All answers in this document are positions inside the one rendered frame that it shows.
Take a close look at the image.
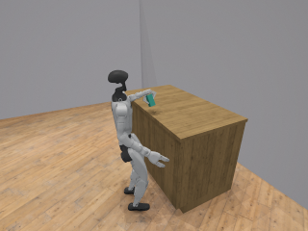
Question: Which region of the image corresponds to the right robot hand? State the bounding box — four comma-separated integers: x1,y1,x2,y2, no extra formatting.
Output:
147,151,169,167

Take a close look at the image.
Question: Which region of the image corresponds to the robot right upper arm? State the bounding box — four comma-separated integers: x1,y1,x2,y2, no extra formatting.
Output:
115,103,129,142

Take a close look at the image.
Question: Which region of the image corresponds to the table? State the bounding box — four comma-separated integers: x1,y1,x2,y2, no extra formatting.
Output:
125,85,248,214

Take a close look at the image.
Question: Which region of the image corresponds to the robot left foot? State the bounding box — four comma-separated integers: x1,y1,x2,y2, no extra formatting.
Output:
124,187,135,194

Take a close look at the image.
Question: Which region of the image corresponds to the robot right forearm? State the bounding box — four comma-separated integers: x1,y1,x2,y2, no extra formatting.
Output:
119,135,151,157

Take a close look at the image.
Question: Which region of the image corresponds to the left robot thigh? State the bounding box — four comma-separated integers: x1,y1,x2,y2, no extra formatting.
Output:
132,133,144,159

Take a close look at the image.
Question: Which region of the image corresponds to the left robot hand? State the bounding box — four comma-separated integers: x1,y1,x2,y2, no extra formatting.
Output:
141,89,157,104

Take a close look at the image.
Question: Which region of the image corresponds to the sponge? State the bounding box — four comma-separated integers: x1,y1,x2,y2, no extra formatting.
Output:
146,93,156,107

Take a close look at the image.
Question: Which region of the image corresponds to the robot left forearm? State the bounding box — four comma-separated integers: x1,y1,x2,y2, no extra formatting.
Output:
128,91,143,102

